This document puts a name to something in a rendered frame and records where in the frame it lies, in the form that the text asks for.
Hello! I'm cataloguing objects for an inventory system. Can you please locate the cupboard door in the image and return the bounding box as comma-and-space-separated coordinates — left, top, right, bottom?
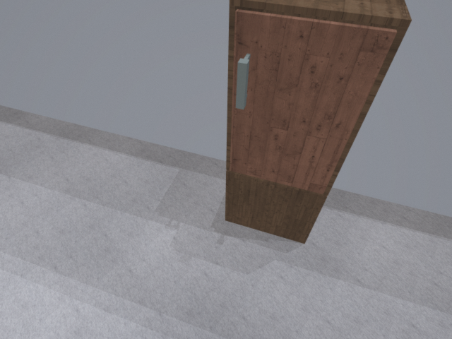
230, 9, 397, 194

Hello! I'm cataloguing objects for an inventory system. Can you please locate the handle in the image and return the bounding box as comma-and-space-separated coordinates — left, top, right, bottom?
236, 54, 251, 109

